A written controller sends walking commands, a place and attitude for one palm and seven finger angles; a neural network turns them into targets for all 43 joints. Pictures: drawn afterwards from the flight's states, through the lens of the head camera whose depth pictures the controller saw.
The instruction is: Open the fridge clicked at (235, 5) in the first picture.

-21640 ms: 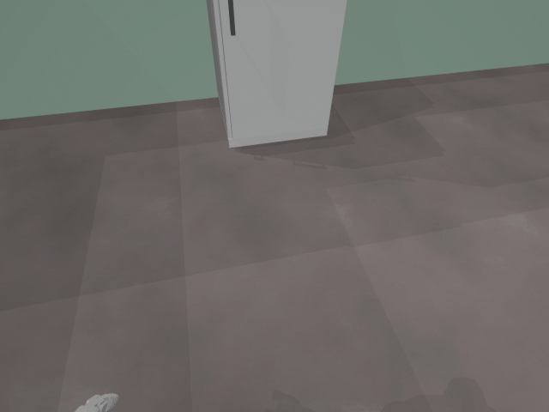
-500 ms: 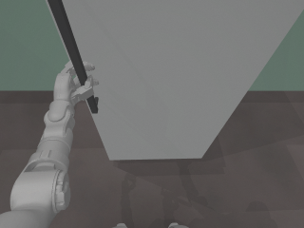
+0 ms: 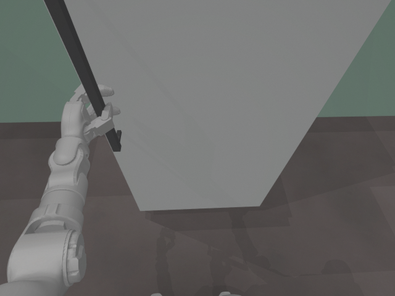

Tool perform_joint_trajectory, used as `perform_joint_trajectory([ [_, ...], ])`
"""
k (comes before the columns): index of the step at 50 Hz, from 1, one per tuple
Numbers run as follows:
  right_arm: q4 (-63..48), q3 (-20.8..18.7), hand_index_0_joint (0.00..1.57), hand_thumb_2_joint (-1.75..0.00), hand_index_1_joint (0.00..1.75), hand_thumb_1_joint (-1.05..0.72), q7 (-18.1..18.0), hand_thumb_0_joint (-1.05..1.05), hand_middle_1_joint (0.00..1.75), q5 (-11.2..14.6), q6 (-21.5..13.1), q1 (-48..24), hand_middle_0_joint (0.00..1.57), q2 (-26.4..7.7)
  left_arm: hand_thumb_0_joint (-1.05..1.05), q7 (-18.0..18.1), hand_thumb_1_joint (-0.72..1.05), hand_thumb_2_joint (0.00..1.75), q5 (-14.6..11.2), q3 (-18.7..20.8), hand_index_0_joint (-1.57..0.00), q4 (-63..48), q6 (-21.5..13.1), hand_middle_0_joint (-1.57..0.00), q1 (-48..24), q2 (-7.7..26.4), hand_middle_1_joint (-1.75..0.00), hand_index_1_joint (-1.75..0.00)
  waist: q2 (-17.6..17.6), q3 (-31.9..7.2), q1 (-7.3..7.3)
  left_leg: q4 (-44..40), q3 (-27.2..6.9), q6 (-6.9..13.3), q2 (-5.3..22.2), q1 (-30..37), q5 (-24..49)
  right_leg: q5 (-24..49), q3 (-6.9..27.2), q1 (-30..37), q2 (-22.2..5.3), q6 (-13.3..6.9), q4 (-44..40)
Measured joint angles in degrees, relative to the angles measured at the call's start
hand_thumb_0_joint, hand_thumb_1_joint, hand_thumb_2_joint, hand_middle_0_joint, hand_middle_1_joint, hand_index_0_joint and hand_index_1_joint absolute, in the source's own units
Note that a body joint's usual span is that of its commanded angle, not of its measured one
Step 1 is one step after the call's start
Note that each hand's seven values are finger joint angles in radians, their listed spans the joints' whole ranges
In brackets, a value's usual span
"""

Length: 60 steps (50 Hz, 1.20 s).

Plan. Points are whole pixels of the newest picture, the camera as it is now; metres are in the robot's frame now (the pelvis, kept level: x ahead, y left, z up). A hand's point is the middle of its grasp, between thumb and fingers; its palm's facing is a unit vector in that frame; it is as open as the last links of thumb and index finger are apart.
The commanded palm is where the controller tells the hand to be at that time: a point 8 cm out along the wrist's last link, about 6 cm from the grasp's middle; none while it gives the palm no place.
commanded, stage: grip the handle and tug to test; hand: left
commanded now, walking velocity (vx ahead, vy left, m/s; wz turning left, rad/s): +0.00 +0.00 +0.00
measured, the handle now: (94, 83) +0.51 +0.19 +0.15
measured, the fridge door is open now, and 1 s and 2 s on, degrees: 0 16 53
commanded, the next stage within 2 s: pull the door a little, standing still in 0.14 s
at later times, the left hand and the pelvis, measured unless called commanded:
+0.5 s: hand (108, 123) +0.44 +0.17 +0.10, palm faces +0.01 -1.00 +0.00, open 5.6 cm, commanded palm +0.39 +0.22 +0.10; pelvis +0.03 +0.01 +0.01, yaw +0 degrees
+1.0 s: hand (115, 179) +0.31 +0.14 +0.09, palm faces -0.03 -0.99 -0.16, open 5.6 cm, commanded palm +0.28 +0.19 +0.10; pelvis +0.02 +0.02 +0.03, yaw +0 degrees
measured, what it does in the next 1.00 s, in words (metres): stands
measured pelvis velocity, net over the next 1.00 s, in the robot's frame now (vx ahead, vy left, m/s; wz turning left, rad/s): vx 0.02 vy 0.02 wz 0.00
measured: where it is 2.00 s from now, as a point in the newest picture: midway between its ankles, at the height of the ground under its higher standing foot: outside the picture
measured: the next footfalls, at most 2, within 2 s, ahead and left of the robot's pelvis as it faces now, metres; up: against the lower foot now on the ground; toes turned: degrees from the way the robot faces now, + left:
left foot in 1.56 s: -0.02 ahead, +0.04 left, +0.00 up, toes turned +15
right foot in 1.74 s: -0.01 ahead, -0.36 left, +0.00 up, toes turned +25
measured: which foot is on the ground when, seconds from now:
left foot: down 0.00-1.00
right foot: down 0.00-1.00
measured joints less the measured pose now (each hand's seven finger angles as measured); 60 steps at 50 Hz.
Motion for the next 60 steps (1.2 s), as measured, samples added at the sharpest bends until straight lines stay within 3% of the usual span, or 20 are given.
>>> perform_joint_trajectory([
  [13, -2.16, -0.79, 0.2, -0.9, 0.3, -0.91, 1.01, 0.01, 0.3, 0.28, -0.28, -0.83, 0.2, 0.23, 0.01, 0.69, 0.79, 0.8, -1.75, -1.44, -0.31, -14.02, 3.61, -0.32, 10.68, -2.58, -1.39, -1.4, 0.51, -0.87, 1.14, -2.37, 1.08, 0.23, -0.04, 3.86, -1.12, -0.79, 1.35, 3.43, 0.15, 0.49, -2.21],
  [21, -1.32, -0.72, 0.2, -0.9, 0.3, -0.91, 0.8, 0.01, 0.3, -0.13, -0.07, -2.57, 0.2, 0.67, 0.01, 0.84, 0.77, 0.81, -0.61, -3.14, -0.33, -15.02, 4.45, -0.34, 9.89, -3.93, -1.37, -1.38, 0.08, -0.61, 2.18, -2.42, 0.01, 0.27, -0.6, 4.21, -1.2, -1.07, 0.42, 4.31, -0.33, 0.69, -2.56],
  [27, -2.23, -0.8, 0.2, -0.9, 0.3, -0.91, 1.34, 0.01, 0.3, -0.12, -0.22, -2.91, 0.2, 0.86, 0.01, 1.76, 0.78, 0.81, -1.46, -3.06, -0.32, -18.34, 5.74, -0.31, 13.23, -4.29, -1.37, -1.38, 0.58, -1.06, 2.06, -3.32, 0.71, 0.4, -0.59, 5.22, -1.07, -0.85, 1.31, 4.95, -0.24, 0.81, -3.24],
  [32, -3.25, -0.76, 0.2, -0.9, 0.3, -0.91, 1.69, 0.01, 0.3, 0.08, -0.23, -2.28, 0.2, 1.1, 0.01, 1.83, 0.79, 0.8, -2.37, -3.43, -0.29, -25.32, 6.65, -0.29, 19.97, -5.17, -1.37, -1.37, 0.68, -1.31, 2.32, -4.4, 1.38, 0.45, -0.6, 7.01, -0.77, -0.54, 2.29, 6.29, -0.12, 0.99, -4.0],
  [39, -4.76, -0.84, 0.2, -0.9, 0.3, -0.91, 1.81, 0.01, 0.3, 0.27, -0.78, -2.25, 0.2, 1.25, 0.01, 1.86, 0.77, 0.78, -3.36, -6.5, -0.27, -41.37, 7.88, -0.28, 35.33, -7.88, -1.35, -1.34, 0.95, -1.45, 3.33, -6.0, 1.38, 0.38, -0.78, 10.57, -1.32, -0.84, 2.66, 9.42, -0.11, 1.05, -5.06],
  [42, -3.53, -0.52, 0.2, -0.9, 0.3, -0.91, -1.17, 0.01, 0.3, 0.28, -0.14, -4.32, 0.2, 1.51, 0.01, 4.29, 0.73, 0.78, 1.98, -10.56, -0.29, -44.38, 7.68, -0.31, 37.69, -7.4, -1.35, -1.35, 1.07, 0.54, 4.06, -7.21, 0.57, 0.55, -1.1, 13.71, -0.97, -0.74, 1.96, 13.27, -0.36, 1.07, -7.06],
  [45, -2.6, -0.3, 0.2, -0.9, 0.3, -0.91, -3.5, 0.01, 0.3, 0.04, 1.27, -6.85, 0.2, 1.53, 0.0, 7.22, 0.71, 0.8, 4.75, -14.37, -0.34, -45.27, 8.59, -0.35, 39.16, -7.96, -1.37, -1.36, 1.28, 1.59, 4.52, -9.99, 0.07, 0.76, -1.85, 16.77, 0.64, 0.74, 1.5, 16.25, -1.06, 1.71, -9.26],
  [51, -4.25, 0.35, 0.2, -0.9, 0.3, -0.91, -4.62, 0.01, 0.3, -1.25, 2.91, -11.26, 0.2, 2.51, -0.02, 10.96, 0.7, 0.81, 6.29, -17.9, -0.4, -46.86, 11.39, -0.42, 41.7, -10.0, -1.39, -1.39, 1.25, 3.29, 4.49, -15.11, 0.19, 1.06, -3.25, 21.06, 4.57, 3.48, 1.48, 18.58, -2.5, 2.81, -10.05],
  [56, -5.45, 1.56, 0.2, -0.9, 0.3, -0.91, -3.89, 0.01, 0.3, -3.02, 3.14, -12.68, 0.2, 4.63, -0.02, 12.86, 0.7, 0.79, 7.05, -18.29, -0.4, -47.84, 13.21, -0.44, 42.42, -10.7, -1.4, -1.4, -0.2, 4.14, 4.26, -17.88, 0.1, 0.54, -4.53, 21.89, 7.87, 2.72, 2.04, 18.3, -3.53, 2.94, -9.53],
  [60, -4.69, 1.86, 0.2, -0.9, 0.3, -0.9, -3.69, 0.01, 0.3, -3.57, 2.87, -12.28, 0.2, 5.42, -0.03, 13.51, 0.71, 0.77, 7.61, -18.04, -0.4, -48.46, 13.95, -0.45, 42.68, -11.37, -1.4, -1.4, 0.74, 4.98, 3.99, -18.97, -1.95, -0.63, -3.89, 20.62, 10.4, 4.65, 0.62, 17.53, -2.58, 2.48, -10.55],
])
